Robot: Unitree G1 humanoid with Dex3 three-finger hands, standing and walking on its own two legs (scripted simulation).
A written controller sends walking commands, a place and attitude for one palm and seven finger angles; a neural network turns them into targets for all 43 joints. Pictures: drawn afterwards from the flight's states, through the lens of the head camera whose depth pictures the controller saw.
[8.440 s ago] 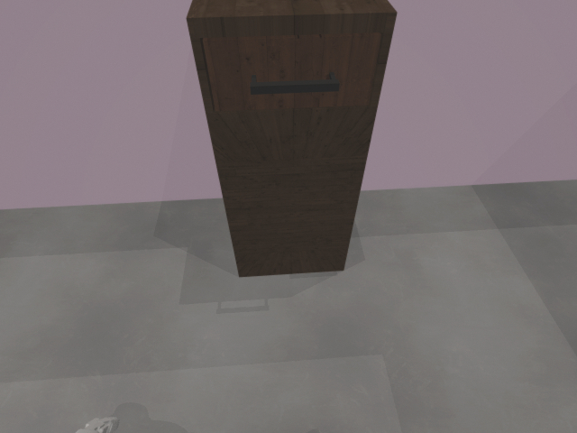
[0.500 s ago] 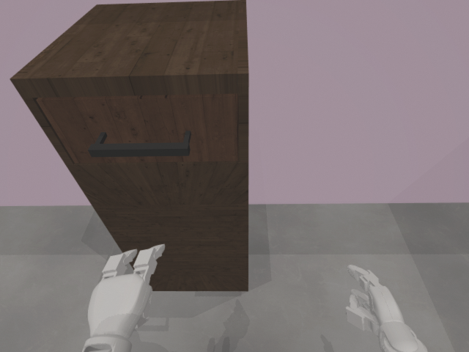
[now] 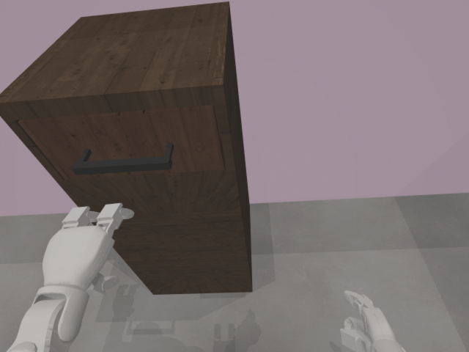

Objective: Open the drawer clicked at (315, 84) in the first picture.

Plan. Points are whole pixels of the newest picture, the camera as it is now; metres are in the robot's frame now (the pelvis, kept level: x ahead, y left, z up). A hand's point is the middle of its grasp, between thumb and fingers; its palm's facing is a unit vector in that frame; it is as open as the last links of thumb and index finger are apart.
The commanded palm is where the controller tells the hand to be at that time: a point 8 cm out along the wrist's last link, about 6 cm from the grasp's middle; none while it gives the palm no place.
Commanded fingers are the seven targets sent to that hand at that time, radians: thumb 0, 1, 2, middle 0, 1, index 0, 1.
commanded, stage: raise the hand with hooked fingers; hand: left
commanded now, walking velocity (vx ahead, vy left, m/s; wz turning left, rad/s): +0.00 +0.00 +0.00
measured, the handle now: (125, 158) +0.43 +0.30 +0.09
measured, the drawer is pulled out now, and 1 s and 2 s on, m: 0.00 0.00 0.00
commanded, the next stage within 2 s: move the hooked fingers above the handle in 1.02 s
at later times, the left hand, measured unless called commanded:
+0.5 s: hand (54, 187) +0.28 +0.30 +0.18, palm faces +0.21 -0.05 -0.98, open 13.7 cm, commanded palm +0.24 +0.30 +0.24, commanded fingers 0.00 -0.50 0.30 -0.30 -1.20 -0.30 -1.20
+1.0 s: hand (28, 179) +0.28 +0.33 +0.20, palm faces +0.18 -0.05 -0.98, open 13.8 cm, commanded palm +0.24 +0.33 +0.26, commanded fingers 0.00 -0.50 0.30 -0.30 -1.20 -0.30 -1.20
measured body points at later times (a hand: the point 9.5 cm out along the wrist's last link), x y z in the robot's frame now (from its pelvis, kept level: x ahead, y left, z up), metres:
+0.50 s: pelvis -0.02 +0.06 +0.01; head -0.04 +0.01 +0.45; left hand +0.26 +0.30 +0.24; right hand +0.21 -0.14 -0.08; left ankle -0.02 +0.14 -0.73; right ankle -0.01 -0.04 -0.73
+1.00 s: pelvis -0.03 +0.08 +0.01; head -0.03 +0.05 +0.46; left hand +0.26 +0.33 +0.25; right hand +0.17 -0.12 -0.10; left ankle -0.02 +0.15 -0.73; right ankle -0.01 -0.04 -0.73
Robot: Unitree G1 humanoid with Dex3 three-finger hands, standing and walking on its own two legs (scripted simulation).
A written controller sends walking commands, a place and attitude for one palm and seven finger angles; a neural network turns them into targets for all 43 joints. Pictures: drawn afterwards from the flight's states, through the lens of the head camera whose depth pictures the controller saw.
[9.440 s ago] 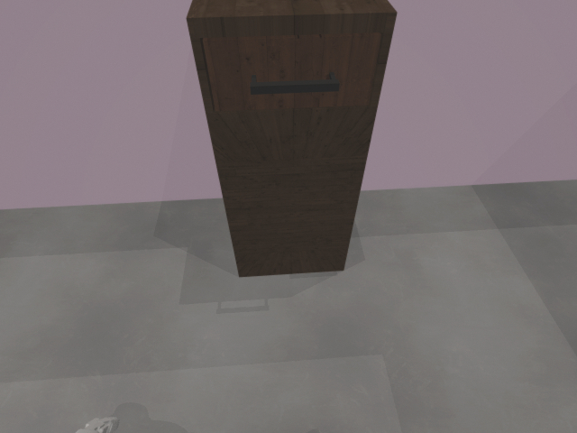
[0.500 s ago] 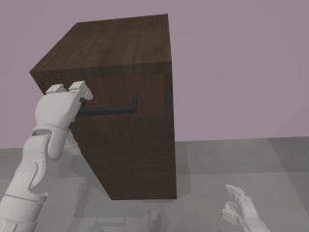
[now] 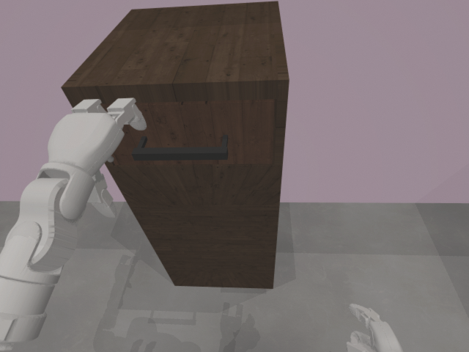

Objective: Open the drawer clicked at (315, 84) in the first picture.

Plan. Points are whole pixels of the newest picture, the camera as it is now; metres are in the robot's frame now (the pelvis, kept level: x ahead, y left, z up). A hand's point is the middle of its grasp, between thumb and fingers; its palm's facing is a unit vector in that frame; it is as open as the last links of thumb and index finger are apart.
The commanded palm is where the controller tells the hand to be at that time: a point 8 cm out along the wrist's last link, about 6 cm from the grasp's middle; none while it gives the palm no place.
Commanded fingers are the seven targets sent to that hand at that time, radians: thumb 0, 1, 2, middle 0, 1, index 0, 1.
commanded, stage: raise the hand with hooked fingers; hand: left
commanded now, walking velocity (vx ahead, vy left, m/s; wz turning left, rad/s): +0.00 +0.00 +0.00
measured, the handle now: (181, 147) +0.48 +0.20 +0.08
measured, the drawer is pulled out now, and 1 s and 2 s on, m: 0.00 0.00 0.00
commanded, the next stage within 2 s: move the hooked fingers above the handle in 0.02 s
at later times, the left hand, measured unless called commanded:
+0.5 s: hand (128, 156) +0.34 +0.22 +0.18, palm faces +0.12 -0.04 -0.99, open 13.8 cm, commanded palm +0.31 +0.22 +0.24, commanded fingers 0.00 -0.50 0.30 -0.30 -1.20 -0.30 -1.20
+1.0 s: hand (152, 151) +0.38 +0.20 +0.16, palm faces +0.07 -0.03 -1.00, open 13.8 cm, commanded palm +0.36 +0.21 +0.22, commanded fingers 0.00 -0.50 0.30 -0.30 -1.20 -0.30 -1.20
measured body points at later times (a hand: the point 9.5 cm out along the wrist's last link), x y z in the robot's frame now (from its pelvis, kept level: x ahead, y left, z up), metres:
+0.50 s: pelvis +0.00 -0.03 +0.00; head +0.01 -0.07 +0.45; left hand +0.33 +0.22 +0.23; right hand +0.21 -0.24 -0.11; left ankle +0.01 +0.06 -0.74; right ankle +0.02 -0.12 -0.74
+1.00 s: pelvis +0.02 -0.04 +0.00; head +0.03 -0.09 +0.44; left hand +0.37 +0.20 +0.21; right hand +0.20 -0.27 -0.12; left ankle +0.01 +0.06 -0.74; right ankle +0.02 -0.12 -0.74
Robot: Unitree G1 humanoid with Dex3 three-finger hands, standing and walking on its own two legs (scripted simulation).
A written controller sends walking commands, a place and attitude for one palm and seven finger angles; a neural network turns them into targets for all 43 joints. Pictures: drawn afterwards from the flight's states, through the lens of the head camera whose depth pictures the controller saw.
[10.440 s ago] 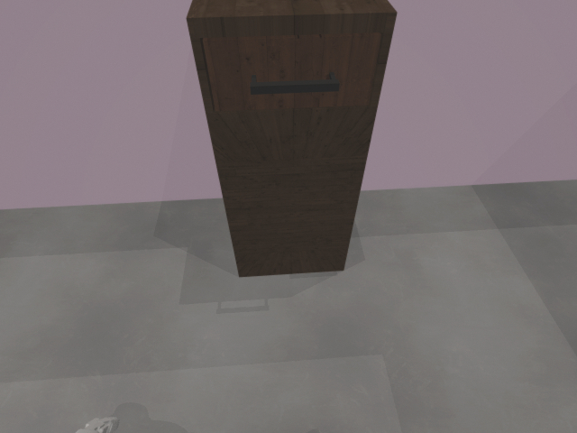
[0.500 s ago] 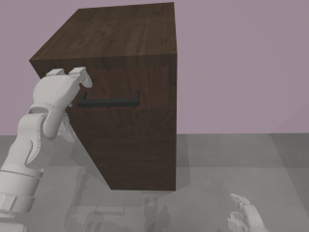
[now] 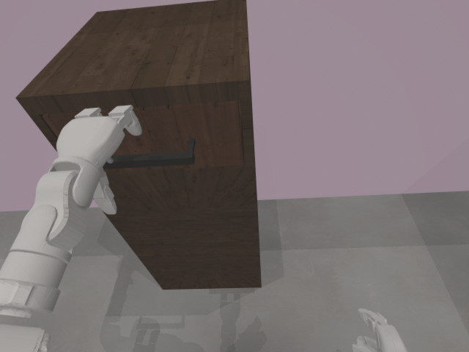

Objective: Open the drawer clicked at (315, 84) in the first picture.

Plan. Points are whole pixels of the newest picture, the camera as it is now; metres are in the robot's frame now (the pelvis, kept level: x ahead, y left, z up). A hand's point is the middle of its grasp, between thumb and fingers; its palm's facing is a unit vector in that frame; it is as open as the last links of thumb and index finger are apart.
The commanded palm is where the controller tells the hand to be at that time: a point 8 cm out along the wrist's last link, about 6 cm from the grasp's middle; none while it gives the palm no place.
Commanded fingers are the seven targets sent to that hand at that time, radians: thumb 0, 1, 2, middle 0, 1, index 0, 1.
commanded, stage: move the hooked fingers above the handle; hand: left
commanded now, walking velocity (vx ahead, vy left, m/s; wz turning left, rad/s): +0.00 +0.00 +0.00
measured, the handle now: (147, 153) +0.46 +0.24 +0.09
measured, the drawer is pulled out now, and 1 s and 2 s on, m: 0.00 0.00 0.00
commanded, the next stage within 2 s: none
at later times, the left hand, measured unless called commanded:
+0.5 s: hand (117, 153) +0.40 +0.26 +0.14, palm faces +0.04 -0.04 -1.00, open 13.8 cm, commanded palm +0.39 +0.26 +0.20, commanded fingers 0.00 -0.50 0.30 -0.30 -1.20 -0.30 -1.20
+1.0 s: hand (128, 146) +0.42 +0.24 +0.14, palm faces +0.05 -0.02 -1.00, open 13.8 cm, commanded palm +0.40 +0.24 +0.21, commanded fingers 0.00 -0.50 0.30 -0.30 -1.20 -0.30 -1.20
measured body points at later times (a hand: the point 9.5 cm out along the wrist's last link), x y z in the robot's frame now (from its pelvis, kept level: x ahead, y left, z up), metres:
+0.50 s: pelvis +0.01 +0.01 +0.00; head +0.04 -0.02 +0.45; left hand +0.40 +0.26 +0.19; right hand +0.17 -0.23 -0.13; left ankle +0.00 +0.10 -0.74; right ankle +0.00 -0.08 -0.74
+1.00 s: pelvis +0.01 +0.02 +0.00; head +0.04 -0.01 +0.45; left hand +0.41 +0.24 +0.20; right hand +0.16 -0.21 -0.13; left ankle +0.00 +0.10 -0.74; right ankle +0.00 -0.08 -0.74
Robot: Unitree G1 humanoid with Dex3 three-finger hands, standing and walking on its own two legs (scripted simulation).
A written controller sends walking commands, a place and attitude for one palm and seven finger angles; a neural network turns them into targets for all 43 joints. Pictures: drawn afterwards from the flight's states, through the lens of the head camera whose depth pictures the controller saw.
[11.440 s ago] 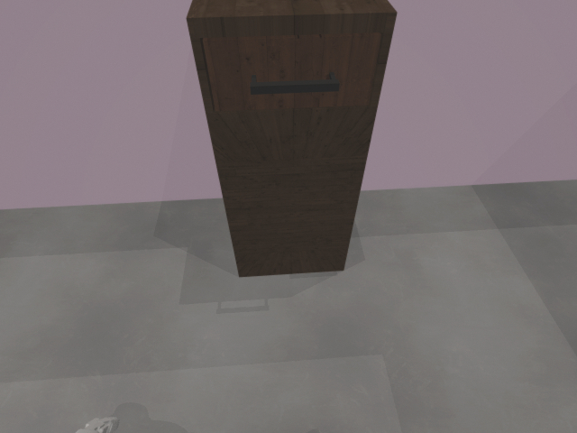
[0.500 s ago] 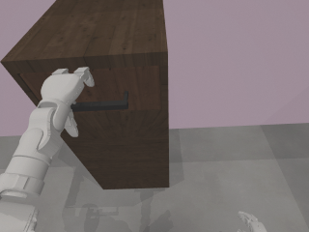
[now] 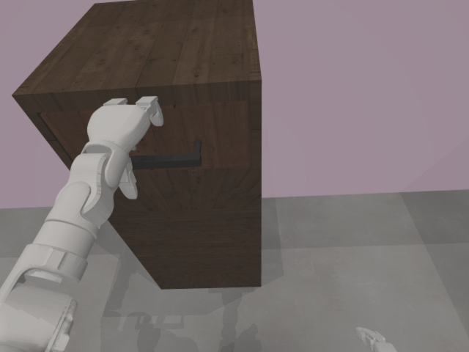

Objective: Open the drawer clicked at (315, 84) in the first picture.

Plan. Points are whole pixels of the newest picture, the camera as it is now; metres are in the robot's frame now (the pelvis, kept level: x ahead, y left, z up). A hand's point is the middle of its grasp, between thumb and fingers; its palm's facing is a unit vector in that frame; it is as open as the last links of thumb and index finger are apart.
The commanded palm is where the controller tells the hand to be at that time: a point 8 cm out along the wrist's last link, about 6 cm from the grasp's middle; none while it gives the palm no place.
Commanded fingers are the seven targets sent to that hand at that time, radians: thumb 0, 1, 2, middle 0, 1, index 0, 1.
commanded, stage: move the hooked fingers above the handle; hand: left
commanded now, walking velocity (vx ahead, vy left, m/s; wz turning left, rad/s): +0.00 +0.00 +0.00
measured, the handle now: (152, 154) +0.45 +0.21 +0.09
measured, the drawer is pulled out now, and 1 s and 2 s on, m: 0.00 0.00 0.00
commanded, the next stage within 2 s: none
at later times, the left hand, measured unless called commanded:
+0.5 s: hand (133, 146) +0.41 +0.21 +0.15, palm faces +0.03 -0.02 -1.00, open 13.7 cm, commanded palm +0.39 +0.23 +0.21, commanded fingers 0.00 -0.50 0.30 -0.30 -1.20 -0.30 -1.20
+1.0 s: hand (130, 149) +0.40 +0.22 +0.14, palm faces +0.02 -0.02 -1.00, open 13.8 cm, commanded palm +0.39 +0.23 +0.21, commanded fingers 0.00 -0.50 0.30 -0.30 -1.20 -0.30 -1.20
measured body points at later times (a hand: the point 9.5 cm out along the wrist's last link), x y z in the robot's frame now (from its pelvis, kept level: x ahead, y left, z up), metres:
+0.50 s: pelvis +0.00 -0.02 +0.00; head +0.02 -0.05 +0.45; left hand +0.40 +0.21 +0.20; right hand +0.13 -0.27 -0.13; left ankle -0.02 +0.08 -0.74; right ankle -0.01 -0.11 -0.74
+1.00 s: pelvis +0.00 -0.02 +0.00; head +0.02 -0.05 +0.45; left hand +0.40 +0.22 +0.20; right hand +0.14 -0.27 -0.13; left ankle -0.02 +0.08 -0.74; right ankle -0.01 -0.11 -0.74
